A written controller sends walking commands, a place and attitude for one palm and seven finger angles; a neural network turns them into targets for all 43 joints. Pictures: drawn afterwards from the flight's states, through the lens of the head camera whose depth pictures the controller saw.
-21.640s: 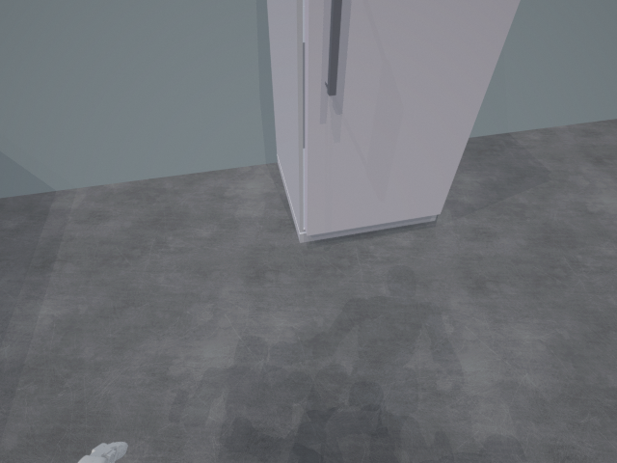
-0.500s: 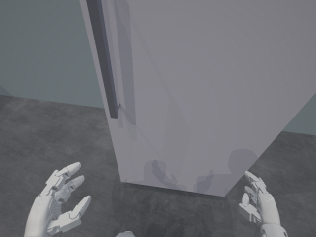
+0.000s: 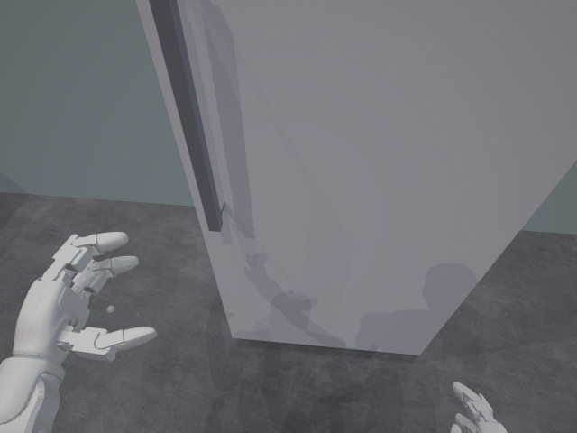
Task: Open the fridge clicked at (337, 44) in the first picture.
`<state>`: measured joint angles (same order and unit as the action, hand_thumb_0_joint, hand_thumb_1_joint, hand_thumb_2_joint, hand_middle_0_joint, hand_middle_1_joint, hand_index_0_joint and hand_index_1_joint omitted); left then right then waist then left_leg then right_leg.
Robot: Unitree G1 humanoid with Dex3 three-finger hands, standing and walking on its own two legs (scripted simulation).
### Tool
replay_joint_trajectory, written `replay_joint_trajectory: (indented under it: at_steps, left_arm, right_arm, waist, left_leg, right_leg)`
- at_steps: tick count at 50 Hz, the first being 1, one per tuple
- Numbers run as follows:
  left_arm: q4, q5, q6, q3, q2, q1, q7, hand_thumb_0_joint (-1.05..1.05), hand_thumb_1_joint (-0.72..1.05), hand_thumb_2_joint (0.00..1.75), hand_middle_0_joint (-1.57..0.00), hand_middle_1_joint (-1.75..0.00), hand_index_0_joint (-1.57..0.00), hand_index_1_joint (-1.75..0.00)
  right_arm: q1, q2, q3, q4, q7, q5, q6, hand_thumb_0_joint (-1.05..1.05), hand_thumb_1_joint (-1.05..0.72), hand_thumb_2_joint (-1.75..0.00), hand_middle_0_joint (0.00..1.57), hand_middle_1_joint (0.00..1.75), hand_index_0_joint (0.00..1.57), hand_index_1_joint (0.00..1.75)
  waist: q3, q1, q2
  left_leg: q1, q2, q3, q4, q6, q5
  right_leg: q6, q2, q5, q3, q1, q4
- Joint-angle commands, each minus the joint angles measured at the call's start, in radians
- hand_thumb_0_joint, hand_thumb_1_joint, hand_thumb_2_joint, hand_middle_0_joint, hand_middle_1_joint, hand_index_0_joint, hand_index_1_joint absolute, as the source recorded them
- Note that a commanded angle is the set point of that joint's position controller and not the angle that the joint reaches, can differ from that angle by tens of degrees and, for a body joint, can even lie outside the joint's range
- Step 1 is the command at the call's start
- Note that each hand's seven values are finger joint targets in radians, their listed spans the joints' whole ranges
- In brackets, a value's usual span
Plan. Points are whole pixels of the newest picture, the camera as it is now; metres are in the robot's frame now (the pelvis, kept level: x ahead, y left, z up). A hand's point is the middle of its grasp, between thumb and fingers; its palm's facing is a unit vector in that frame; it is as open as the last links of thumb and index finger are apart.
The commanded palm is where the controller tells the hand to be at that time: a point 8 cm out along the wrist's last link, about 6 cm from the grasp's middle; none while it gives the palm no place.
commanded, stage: raise the hand to about handle height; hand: left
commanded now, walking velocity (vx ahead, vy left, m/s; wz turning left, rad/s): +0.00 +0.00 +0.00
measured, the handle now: (197, 121) +0.47 +0.16 +0.20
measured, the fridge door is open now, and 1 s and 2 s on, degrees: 0 0 0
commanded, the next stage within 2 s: move the hooked fingers beside the handle in 1.08 s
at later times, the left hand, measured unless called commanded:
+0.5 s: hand (57, 251) +0.26 +0.28 +0.17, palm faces +0.05 -0.99 -0.10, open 13.9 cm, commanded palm +0.24 +0.32 +0.18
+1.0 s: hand (64, 227) +0.28 +0.27 +0.19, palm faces +0.08 -0.99 -0.08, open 13.9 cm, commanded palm +0.25 +0.30 +0.18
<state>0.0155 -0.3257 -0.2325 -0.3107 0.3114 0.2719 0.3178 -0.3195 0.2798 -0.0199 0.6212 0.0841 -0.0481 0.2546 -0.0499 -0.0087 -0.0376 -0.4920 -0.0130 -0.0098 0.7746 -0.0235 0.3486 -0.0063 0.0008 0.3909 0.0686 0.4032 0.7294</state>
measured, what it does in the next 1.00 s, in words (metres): stands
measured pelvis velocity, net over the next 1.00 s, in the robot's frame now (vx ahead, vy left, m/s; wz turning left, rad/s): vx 0.01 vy -0.02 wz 0.00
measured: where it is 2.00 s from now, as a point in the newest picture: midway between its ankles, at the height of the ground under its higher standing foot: outside the picture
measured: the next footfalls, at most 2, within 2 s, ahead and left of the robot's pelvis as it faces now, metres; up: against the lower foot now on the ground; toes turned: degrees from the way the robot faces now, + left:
none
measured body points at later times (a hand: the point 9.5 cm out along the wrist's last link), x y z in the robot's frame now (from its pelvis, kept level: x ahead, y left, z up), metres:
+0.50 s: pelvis +0.01 +0.00 +0.02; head +0.00 -0.01 +0.47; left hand +0.26 +0.33 +0.17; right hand +0.20 -0.21 -0.04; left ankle +0.03 +0.10 -0.71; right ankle -0.01 -0.12 -0.71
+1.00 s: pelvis +0.01 -0.02 +0.02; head -0.01 -0.03 +0.47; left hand +0.27 +0.32 +0.19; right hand +0.19 -0.25 -0.05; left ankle +0.03 +0.10 -0.71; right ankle -0.01 -0.12 -0.71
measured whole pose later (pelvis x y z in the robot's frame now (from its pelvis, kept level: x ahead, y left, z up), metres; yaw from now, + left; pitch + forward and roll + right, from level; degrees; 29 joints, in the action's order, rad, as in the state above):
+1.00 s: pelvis +0.01 -0.02 +0.02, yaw +0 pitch -2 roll -1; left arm -0.19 -0.34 0.05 -0.48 0.46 -0.08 0.46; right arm -0.25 0.28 -0.07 0.61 0.11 -0.07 0.24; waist -0.02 -0.04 -0.05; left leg -0.25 -0.02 -0.01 0.54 0.00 0.25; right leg -0.03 -0.01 0.30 0.07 0.17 0.50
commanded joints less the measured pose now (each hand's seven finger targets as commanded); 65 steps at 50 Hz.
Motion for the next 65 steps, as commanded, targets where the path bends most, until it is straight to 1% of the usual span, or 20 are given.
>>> replay_joint_trajectory:
  at_steps: [1, 3, 6, 10, 15, 18, 21, 23, 29, 33, 37, 38, 42, 43, 46, 49, 55, 59, 62, 65]
  left_arm:
    - [0.155, -0.03, 0.005, -0.079, 0.222, -0.244, 0.078, 0.0, -0.31, 0.38, -0.29, -1.08, -0.29, -1.08]
    - [0.173, -0.034, 0.027, -0.138, 0.281, -0.28, 0.075, 0.0, -0.36, 0.36, -0.29, -1.11, -0.29, -1.11]
    - [0.225, -0.047, 0.034, -0.176, 0.288, -0.31, 0.052, 0.0, -0.43, 0.33, -0.29, -1.15, -0.29, -1.15]
    - [0.16, -0.047, 0.074, -0.166, 0.272, -0.346, 0.054, 0.0, -0.5, 0.3, -0.3, -1.2, -0.3, -1.2]
    - [0.023, -0.036, 0.199, -0.145, 0.287, -0.422, 0.119, 0.0, -0.5, 0.3, -0.3, -1.2, -0.3, -1.2]
    - [0.053, -0.032, 0.225, -0.168, 0.34, -0.507, 0.14, 0.0, -0.5, 0.3, -0.3, -1.2, -0.3, -1.2]
    - [0.143, -0.037, 0.199, -0.23, 0.412, -0.596, 0.14, 0.0, -0.5, 0.3, -0.3, -1.2, -0.3, -1.2]
    - [0.142, -0.041, 0.179, -0.262, 0.445, -0.608, 0.137, 0.0, -0.5, 0.3, -0.3, -1.2, -0.3, -1.2]
    - [-0.087, -0.046, 0.241, -0.247, 0.437, -0.653, 0.181, 0.0, -0.5, 0.3, -0.3, -1.2, -0.3, -1.2]
    - [-0.162, -0.043, 0.312, -0.168, 0.366, -0.588, 0.227, 0.0, -0.5, 0.3, -0.3, -1.2, -0.3, -1.2]
    - [0.017, -0.051, 0.267, -0.245, 0.446, -0.618, 0.217, 0.0, -0.5, 0.3, -0.3, -1.2, -0.3, -1.2]
    - [0.037, -0.058, 0.246, -0.281, 0.481, -0.605, 0.203, 0.0, -0.5, 0.3, -0.3, -1.2, -0.3, -1.2]
    - [0.071, -0.059, 0.182, -0.329, 0.489, -0.62, 0.146, 0.0, -0.5, 0.3, -0.3, -1.2, -0.3, -1.2]
    - [0.062, -0.054, 0.182, -0.344, 0.509, -0.613, 0.137, 0.0, -0.5, 0.3, -0.3, -1.2, -0.3, -1.2]
    - [0.009, -0.037, 0.212, -0.272, 0.434, -0.626, 0.135, 0.0, -0.5, 0.3, -0.3, -1.2, -0.3, -1.2]
    - [-0.045, -0.032, 0.254, -0.218, 0.399, -0.623, 0.158, 0.0, -0.5, 0.3, -0.3, -1.2, -0.3, -1.2]
    - [-0.04, -0.051, 0.25, -0.251, 0.436, -0.615, 0.191, 0.0, -0.5, 0.3, -0.3, -1.2, -0.3, -1.2]
    - [-0.012, -0.06, 0.223, -0.285, 0.46, -0.62, 0.179, 0.0, -0.5, 0.3, -0.3, -1.2, -0.3, -1.2]
    - [-0.07, -0.043, 0.217, -0.255, 0.448, -0.707, 0.166, 0.0, -0.5, 0.3, -0.3, -1.2, -0.3, -1.2]
    - [-0.048, -0.033, 0.214, -0.219, 0.423, -0.735, 0.165, 0.0, -0.5, 0.3, -0.3, -1.2, -0.3, -1.2]
  right_arm:
    - [0.134, 0.123, 0.04, -0.165, 0.031, -0.011, 0.095, 0.0, -0.9, -0.9, 0.2, 0.3, 0.2, 0.3]
    - [0.141, 0.124, 0.035, -0.164, 0.037, -0.009, 0.097, 0.0, -0.9, -0.9, 0.2, 0.3, 0.2, 0.3]
    - [0.154, 0.106, 0.025, -0.171, 0.034, -0.004, 0.101, 0.0, -0.9, -0.9, 0.2, 0.3, 0.2, 0.3]
    - [0.158, 0.106, 0.014, -0.162, 0.027, -0.006, 0.092, 0.0, -0.9, -0.9, 0.2, 0.3, 0.2, 0.3]
    - [0.167, 0.116, 0.004, -0.166, 0.033, -0.018, 0.065, 0.0, -0.9, -0.9, 0.2, 0.3, 0.2, 0.3]
    - [0.184, 0.115, -0.004, -0.178, 0.038, -0.017, 0.053, 0.0, -0.9, -0.9, 0.2, 0.3, 0.2, 0.3]
    - [0.192, 0.104, -0.01, -0.187, 0.04, -0.011, 0.056, 0.0, -0.9, -0.9, 0.2, 0.3, 0.2, 0.3]
    - [0.192, 0.103, -0.016, -0.178, 0.04, -0.007, 0.056, 0.0, -0.9, -0.9, 0.2, 0.3, 0.2, 0.3]
    - [0.196, 0.115, -0.017, -0.146, 0.044, -0.023, 0.041, 0.0, -0.9, -0.9, 0.2, 0.3, 0.2, 0.3]
    - [0.198, 0.124, -0.01, -0.171, 0.032, -0.03, 0.034, 0.0, -0.9, -0.9, 0.2, 0.3, 0.2, 0.3]
    - [0.207, 0.118, -0.002, -0.2, 0.021, -0.024, 0.039, 0.0, -0.9, -0.9, 0.2, 0.3, 0.2, 0.3]
    - [0.205, 0.117, -0.004, -0.197, 0.017, -0.017, 0.041, 0.0, -0.9, -0.9, 0.2, 0.3, 0.2, 0.3]
    - [0.204, 0.106, -0.004, -0.187, 0.025, -0.016, 0.051, 0.0, -0.9, -0.9, 0.2, 0.3, 0.2, 0.3]
    - [0.202, 0.108, -0.003, -0.179, 0.026, -0.012, 0.05, 0.0, -0.9, -0.9, 0.2, 0.3, 0.2, 0.3]
    - [0.197, 0.105, -0.003, -0.168, 0.034, -0.021, 0.047, 0.0, -0.9, -0.9, 0.2, 0.3, 0.2, 0.3]
    - [0.191, 0.114, 0.0, -0.166, 0.039, -0.027, 0.041, 0.0, -0.9, -0.9, 0.2, 0.3, 0.2, 0.3]
    - [0.197, 0.117, 0.002, -0.177, 0.038, -0.025, 0.038, 0.0, -0.9, -0.9, 0.2, 0.3, 0.2, 0.3]
    - [0.206, 0.109, 0.0, -0.177, 0.034, -0.023, 0.039, 0.0, -0.9, -0.9, 0.2, 0.3, 0.2, 0.3]
    - [0.194, 0.109, -0.003, -0.161, 0.043, -0.026, 0.035, 0.0, -0.9, -0.9, 0.2, 0.3, 0.2, 0.3]
    - [0.195, 0.106, -0.001, -0.167, 0.047, -0.026, 0.039, 0.0, -0.9, -0.9, 0.2, 0.3, 0.2, 0.3]
  waist:
    - [-0.146, 0.003, -0.007]
    - [-0.162, -0.017, -0.04]
    - [-0.194, -0.033, -0.09]
    - [-0.116, -0.029, -0.089]
    - [-0.045, -0.023, -0.034]
    - [-0.088, -0.026, -0.03]
    - [-0.194, -0.031, -0.082]
    - [-0.204, -0.035, -0.071]
    - [-0.06, -0.024, -0.05]
    - [-0.059, -0.03, 0.005]
    - [-0.199, -0.039, -0.013]
    - [-0.198, -0.047, 0.01]
    - [-0.17, -0.05, -0.088]
    - [-0.155, -0.053, -0.076]
    - [-0.092, -0.033, -0.123]
    - [-0.072, -0.02, -0.038]
    - [-0.136, -0.03, 0.03]
    - [-0.162, -0.037, -0.011]
    - [-0.101, -0.016, -0.04]
    - [-0.143, -0.016, -0.069]
  left_leg:
    - [0.175, 0.005, 0.046, -0.174, -0.01, -0.117]
    - [0.213, 0.003, 0.055, -0.195, -0.009, -0.153]
    - [0.277, 0.003, 0.059, -0.222, 0.0, -0.226]
    - [0.29, -0.001, 0.058, -0.252, 0.007, -0.256]
    - [0.271, 0.005, 0.057, -0.285, 0.0, -0.2]
    - [0.31, 0.007, 0.059, -0.288, -0.006, -0.214]
    - [0.387, 0.012, 0.066, -0.292, -0.002, -0.266]
    - [0.402, 0.009, 0.062, -0.294, -0.003, -0.286]
    - [0.345, 0.014, 0.056, -0.33, -0.007, -0.22]
    - [0.32, 0.013, 0.054, -0.313, -0.008, -0.219]
    - [0.376, 0.021, 0.046, -0.286, -0.014, -0.281]
    - [0.365, 0.017, 0.043, -0.282, -0.013, -0.285]
    - [0.38, 0.02, 0.037, -0.308, -0.01, -0.262]
    - [0.374, 0.018, 0.032, -0.306, -0.013, -0.268]
    - [0.365, 0.017, 0.023, -0.318, -0.01, -0.244]
    - [0.35, 0.015, 0.026, -0.316, -0.016, -0.228]
    - [0.35, 0.021, 0.028, -0.288, -0.02, -0.253]
    - [0.357, 0.023, 0.022, -0.276, -0.018, -0.273]
    - [0.348, 0.022, 0.027, -0.29, -0.015, -0.23]
    - [0.381, 0.022, 0.024, -0.285, -0.02, -0.265]
  right_leg:
    - [-0.004, -0.016, -0.114, -0.021, -0.008, -0.164]
    - [-0.011, -0.019, -0.147, -0.011, -0.044, -0.166]
    - [-0.017, -0.023, -0.221, 0.009, -0.086, -0.168]
    - [-0.021, -0.03, -0.266, 0.017, -0.092, -0.194]
    - [-0.017, -0.028, -0.239, 0.008, -0.093, -0.24]
    - [-0.019, -0.029, -0.242, -0.002, -0.121, -0.258]
    - [-0.022, -0.029, -0.28, -0.001, -0.165, -0.261]
    - [-0.023, -0.034, -0.294, -0.005, -0.184, -0.275]
    - [-0.021, -0.023, -0.26, -0.009, -0.15, -0.318]
    - [-0.021, -0.011, -0.268, -0.024, -0.143, -0.309]
    - [-0.015, -0.012, -0.322, -0.03, -0.185, -0.284]
    - [-0.014, -0.013, -0.322, -0.037, -0.195, -0.288]
    - [-0.018, -0.019, -0.285, -0.021, -0.185, -0.296]
    - [-0.017, -0.016, -0.296, -0.031, -0.191, -0.304]
    - [-0.015, -0.011, -0.289, -0.028, -0.161, -0.313]
    - [-0.005, -0.008, -0.288, -0.034, -0.15, -0.32]
    - [0.005, -0.004, -0.329, -0.053, -0.175, -0.303]
    - [0.007, 0.001, -0.362, -0.064, -0.186, -0.296]
    - [0.0, -0.008, -0.292, -0.048, -0.137, -0.306]
    - [-0.001, -0.004, -0.338, -0.051, -0.157, -0.296]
